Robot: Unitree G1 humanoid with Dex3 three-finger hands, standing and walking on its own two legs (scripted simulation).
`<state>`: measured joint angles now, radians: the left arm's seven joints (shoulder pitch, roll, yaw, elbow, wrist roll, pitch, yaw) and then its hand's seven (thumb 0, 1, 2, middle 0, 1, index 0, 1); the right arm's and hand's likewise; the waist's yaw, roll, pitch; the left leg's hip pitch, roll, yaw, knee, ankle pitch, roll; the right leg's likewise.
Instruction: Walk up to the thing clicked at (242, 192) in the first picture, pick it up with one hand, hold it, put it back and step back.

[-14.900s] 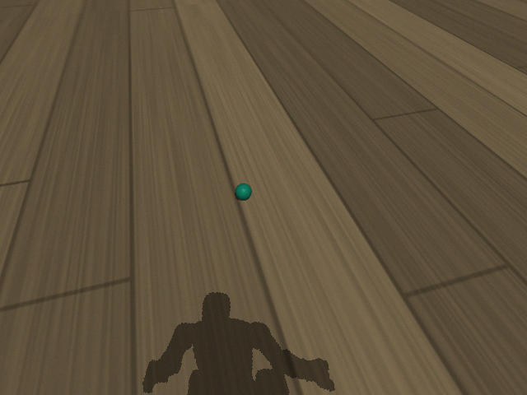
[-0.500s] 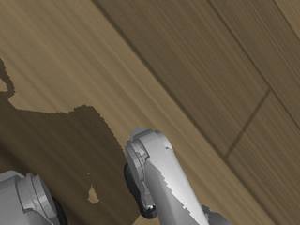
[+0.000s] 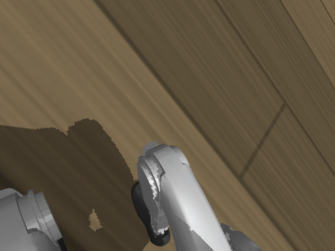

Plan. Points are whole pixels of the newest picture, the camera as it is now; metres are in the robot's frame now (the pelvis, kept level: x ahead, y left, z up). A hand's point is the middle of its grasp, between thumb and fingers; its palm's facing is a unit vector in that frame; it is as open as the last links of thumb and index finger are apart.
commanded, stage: rest palm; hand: left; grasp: from above
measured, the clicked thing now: out of the picture +0.48 +0.30 -0.27
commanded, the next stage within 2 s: close in 0.32 s
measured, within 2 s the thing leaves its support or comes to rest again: neither
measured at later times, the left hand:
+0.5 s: hand out of the picture +0.47 +0.29 -0.25, palm faces -0.44 -0.15 -0.89, open 13.2 cm
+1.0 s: hand out of the picture +0.47 +0.29 -0.25, palm faces -0.44 -0.15 -0.89, open 11.4 cm
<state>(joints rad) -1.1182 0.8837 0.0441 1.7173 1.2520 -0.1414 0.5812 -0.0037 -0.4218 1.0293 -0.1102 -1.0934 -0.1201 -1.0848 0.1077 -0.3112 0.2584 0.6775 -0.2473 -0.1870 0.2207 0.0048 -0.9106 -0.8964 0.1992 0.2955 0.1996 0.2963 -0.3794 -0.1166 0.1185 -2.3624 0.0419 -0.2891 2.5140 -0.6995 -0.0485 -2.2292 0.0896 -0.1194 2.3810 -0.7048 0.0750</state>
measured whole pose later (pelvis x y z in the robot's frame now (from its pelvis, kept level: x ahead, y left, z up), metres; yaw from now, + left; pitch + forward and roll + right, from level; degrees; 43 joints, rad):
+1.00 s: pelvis +0.00 +0.00 +0.00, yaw -2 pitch +29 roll -14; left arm -1.13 0.95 0.03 1.73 1.22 -0.14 0.60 0.00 -0.12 0.78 -0.29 -0.99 -0.34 -0.96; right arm 0.11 -0.32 0.31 0.66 -0.26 -0.21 0.24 0.00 -0.91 -0.90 0.20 0.30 0.20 0.30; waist -0.40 -0.14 0.17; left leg -2.35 0.05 -0.31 2.51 -0.70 -0.04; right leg -2.20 0.10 -0.14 2.35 -0.70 0.08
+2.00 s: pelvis -0.01 +0.00 +0.01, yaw -2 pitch +28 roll -14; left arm -1.13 0.96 0.03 1.72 1.19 -0.11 0.58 -0.02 -0.06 0.54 -0.52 -0.75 -0.64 -0.72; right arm 0.11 -0.32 0.34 0.63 -0.26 -0.21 0.23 0.00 -0.92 -0.90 0.20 0.30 0.20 0.30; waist -0.41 -0.14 0.19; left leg -2.35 0.05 -0.32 2.51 -0.70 -0.04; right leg -2.20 0.10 -0.14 2.35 -0.68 0.09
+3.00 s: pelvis -0.01 -0.01 +0.03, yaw +5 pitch +34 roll -9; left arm -1.02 0.70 -0.01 1.28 1.15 -0.04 0.19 0.00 -0.09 0.61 -0.51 -0.75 -0.63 -0.75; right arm 0.20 -0.29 0.11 0.65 -0.12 0.04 0.12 0.01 -0.92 -0.90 0.20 0.30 0.20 0.30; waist -0.25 0.01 -0.05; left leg -2.32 0.03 -0.19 2.35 -0.63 -0.04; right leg -2.21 0.04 -0.06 2.28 -0.67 0.06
